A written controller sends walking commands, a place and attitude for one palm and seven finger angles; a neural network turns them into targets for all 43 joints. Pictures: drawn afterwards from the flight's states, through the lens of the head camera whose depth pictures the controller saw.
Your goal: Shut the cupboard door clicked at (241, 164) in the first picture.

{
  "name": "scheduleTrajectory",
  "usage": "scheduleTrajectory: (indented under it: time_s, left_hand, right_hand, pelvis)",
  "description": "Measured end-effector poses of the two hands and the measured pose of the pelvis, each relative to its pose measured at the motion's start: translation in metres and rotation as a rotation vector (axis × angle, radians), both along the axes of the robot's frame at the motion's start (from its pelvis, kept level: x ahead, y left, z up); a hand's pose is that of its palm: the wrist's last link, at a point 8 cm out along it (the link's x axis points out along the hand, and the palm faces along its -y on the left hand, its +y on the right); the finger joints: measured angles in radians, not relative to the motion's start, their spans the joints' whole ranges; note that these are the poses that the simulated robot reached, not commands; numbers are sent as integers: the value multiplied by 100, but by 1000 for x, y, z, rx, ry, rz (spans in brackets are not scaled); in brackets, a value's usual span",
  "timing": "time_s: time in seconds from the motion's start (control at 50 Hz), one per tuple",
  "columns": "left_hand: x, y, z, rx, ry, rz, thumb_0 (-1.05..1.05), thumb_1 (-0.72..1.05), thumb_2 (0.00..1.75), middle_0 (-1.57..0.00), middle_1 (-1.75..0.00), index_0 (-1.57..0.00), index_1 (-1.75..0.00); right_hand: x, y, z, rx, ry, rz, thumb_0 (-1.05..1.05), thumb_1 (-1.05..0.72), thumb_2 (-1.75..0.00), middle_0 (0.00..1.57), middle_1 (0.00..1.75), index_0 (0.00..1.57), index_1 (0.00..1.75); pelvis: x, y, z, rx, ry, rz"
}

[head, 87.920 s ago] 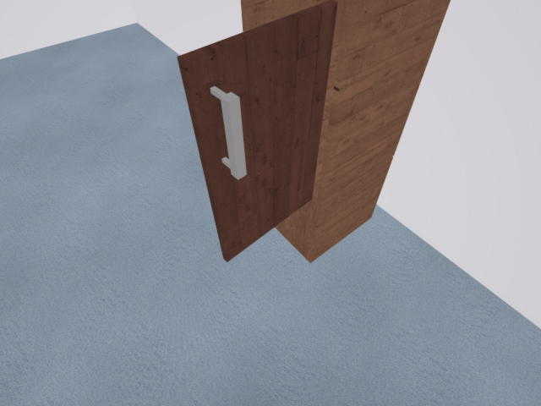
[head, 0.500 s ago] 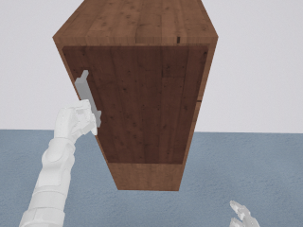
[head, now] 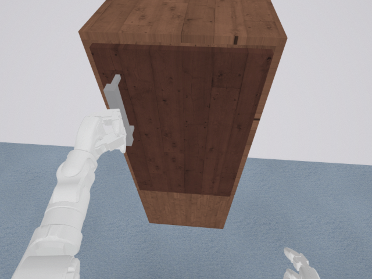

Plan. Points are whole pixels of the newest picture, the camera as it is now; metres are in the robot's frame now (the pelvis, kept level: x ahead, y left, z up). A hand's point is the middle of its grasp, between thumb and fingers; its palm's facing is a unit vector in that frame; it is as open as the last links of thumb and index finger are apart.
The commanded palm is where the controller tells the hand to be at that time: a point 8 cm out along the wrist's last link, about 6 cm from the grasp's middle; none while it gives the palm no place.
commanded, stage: push the door shut along its arc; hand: left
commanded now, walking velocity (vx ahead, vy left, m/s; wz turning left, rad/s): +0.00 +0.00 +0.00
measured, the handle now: (122, 112) +0.45 +0.18 +0.11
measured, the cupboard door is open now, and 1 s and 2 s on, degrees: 0 0 0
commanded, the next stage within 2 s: pull the fist back off the door in 0.26 s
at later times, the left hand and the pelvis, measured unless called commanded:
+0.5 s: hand (122, 136) +0.38 +0.17 +0.11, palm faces +0.00 -1.00 -0.04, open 2.7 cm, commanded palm +0.39 +0.20 +0.12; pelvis -0.05 +0.00 -0.02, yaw +4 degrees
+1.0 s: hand (129, 141) +0.36 +0.15 +0.11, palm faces -0.02 -1.00 -0.01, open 3.1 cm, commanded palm +0.32 +0.20 +0.12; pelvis -0.04 +0.01 -0.01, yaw +0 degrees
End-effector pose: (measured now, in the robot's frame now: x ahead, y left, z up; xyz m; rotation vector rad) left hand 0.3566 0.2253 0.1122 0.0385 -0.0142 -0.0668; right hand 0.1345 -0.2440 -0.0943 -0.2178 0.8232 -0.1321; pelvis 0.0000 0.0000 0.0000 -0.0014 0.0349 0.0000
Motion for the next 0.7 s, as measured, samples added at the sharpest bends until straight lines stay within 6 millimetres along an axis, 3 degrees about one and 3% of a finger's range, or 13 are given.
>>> scheduleTrajectory:
  time_s: [0.44, 0.54, 0.7]
  left_hand:
    - [1, -1, 0, 5, 0, 2, -3, 76, 103, -134, -150, -132, -150]
    - [-3, -7, -2, -1, -12, 93, -4, 76, 104, -134, -150, -131, -150]
    - [-4, -14, -1, 9, -6, 83, -4, 85, 105, -131, -150, -130, -150]
  right_hand:
    - [-82, -7, -26, -41, 106, -1, 1, -91, -90, 20, 30, 21, 30]
    - [-91, -4, -28, -27, 101, 3, 1, -91, -90, 20, 30, 20, 30]
    - [-95, 1, -26, -5, 50, -16, 1, -91, -90, 20, 30, 21, 30]
  pelvis:
    - [-44, 3, -15, -4, 35, 64]
    - [-51, 3, -17, -5, 37, 67]
    - [-58, 3, -19, -4, 28, 50]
